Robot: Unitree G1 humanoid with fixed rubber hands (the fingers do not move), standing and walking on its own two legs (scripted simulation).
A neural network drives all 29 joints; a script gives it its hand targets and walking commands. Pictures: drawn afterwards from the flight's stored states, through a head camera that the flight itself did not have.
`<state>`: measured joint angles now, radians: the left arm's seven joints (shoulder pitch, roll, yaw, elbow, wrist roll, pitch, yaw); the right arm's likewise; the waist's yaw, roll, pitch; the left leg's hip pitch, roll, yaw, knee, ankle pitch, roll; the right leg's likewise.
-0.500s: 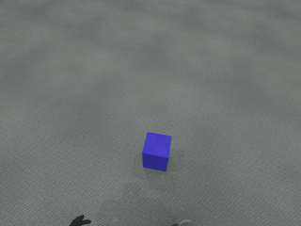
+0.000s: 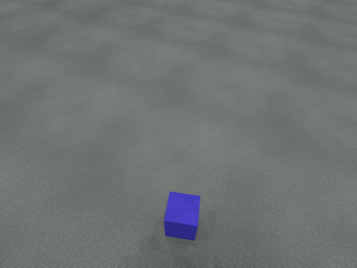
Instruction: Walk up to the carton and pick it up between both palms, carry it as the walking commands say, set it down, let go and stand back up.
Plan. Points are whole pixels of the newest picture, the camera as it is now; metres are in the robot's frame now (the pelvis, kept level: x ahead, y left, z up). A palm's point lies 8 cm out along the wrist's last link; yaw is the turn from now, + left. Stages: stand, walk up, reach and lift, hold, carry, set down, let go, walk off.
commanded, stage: walk up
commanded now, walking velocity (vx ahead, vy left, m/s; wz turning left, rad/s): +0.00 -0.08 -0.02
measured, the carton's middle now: (182, 216) +0.52 +0.01 -0.66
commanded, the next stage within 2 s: none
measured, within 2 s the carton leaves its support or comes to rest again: neither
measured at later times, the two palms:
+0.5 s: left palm out of the picture +0.08 +0.21 -0.12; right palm out of the picture +0.07 -0.27 -0.12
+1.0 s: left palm out of the picture +0.02 +0.28 -0.13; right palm out of the picture +0.10 -0.21 -0.14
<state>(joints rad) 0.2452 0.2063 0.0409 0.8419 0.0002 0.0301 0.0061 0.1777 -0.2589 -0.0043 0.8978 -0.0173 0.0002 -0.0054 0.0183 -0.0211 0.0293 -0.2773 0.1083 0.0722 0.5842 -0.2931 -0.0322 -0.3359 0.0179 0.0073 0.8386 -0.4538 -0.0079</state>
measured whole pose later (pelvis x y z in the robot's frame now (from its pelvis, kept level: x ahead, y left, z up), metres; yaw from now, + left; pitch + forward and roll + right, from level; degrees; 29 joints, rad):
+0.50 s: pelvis +0.00 -0.03 +0.00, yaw +0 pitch -3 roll +1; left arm 0.21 0.19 0.04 0.85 0.00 0.03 0.02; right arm 0.20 -0.22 0.00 0.94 -0.01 0.05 -0.01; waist 0.02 -0.03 0.05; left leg -0.19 0.04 0.08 0.53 -0.29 -0.03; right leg -0.23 0.00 0.00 0.57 -0.30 -0.02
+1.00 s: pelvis +0.03 +0.03 +0.00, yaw +1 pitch +0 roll +0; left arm 0.37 0.21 0.03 0.85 0.00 0.02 0.03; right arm 0.21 -0.23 0.00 0.93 -0.03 0.04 0.05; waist 0.02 0.02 0.10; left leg -0.36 0.04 0.08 0.63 -0.36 -0.03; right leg -0.21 -0.08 0.01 0.54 -0.33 0.01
